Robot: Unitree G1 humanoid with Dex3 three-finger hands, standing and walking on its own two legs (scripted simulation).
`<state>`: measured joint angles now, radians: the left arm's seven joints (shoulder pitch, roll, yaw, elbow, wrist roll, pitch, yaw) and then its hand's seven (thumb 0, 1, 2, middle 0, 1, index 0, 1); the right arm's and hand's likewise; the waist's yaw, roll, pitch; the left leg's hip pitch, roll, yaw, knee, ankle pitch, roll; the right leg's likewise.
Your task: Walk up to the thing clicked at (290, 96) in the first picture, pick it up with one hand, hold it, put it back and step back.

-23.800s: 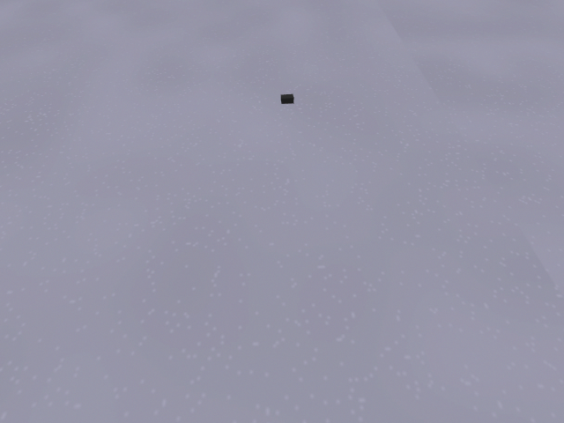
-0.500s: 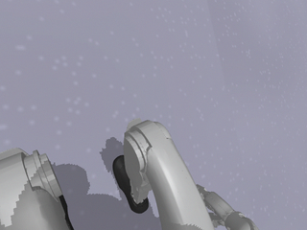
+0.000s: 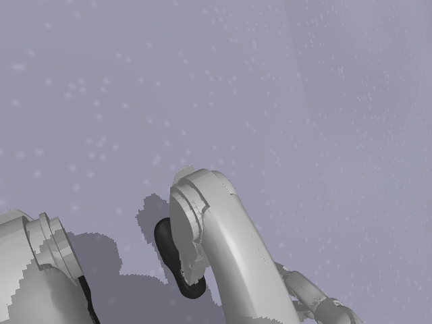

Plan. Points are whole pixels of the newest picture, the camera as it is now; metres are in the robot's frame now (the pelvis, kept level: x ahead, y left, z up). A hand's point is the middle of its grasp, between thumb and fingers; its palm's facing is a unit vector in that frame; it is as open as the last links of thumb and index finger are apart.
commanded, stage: close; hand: left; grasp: from above
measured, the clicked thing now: out of the picture +0.44 +0.34 -0.28
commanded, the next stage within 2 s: settle in 1.56 s
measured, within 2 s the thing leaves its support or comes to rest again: leaves its support in 1.90 s
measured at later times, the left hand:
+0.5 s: hand out of the picture +0.43 +0.33 -0.25, palm faces -0.43 -0.12 -0.89, open 10.8 cm
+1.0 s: hand out of the picture +0.43 +0.33 -0.25, palm faces -0.43 -0.12 -0.89, open 8.2 cm
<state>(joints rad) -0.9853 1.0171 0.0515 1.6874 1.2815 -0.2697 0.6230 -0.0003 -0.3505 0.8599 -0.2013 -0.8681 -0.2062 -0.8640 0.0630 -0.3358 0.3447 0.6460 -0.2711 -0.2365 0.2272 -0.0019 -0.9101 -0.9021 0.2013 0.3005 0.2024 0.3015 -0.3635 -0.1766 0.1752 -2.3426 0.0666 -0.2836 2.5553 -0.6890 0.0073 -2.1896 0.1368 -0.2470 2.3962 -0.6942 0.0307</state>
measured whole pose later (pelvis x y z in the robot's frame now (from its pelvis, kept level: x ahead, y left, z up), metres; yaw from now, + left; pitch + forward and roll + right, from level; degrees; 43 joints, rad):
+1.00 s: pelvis +0.00 +0.00 +0.00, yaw +0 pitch +24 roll -14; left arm -0.99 1.02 0.04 1.68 1.28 -0.27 0.63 0.00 0.36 0.29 -0.72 -0.43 -0.77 -0.38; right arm 0.04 -0.34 0.36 0.63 -0.28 -0.23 0.22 0.00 -0.90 -0.90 0.20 0.30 0.20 0.30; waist -0.36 -0.18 0.19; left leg -2.33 0.07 -0.29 2.55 -0.69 0.00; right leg -2.18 0.14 -0.25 2.39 -0.69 0.03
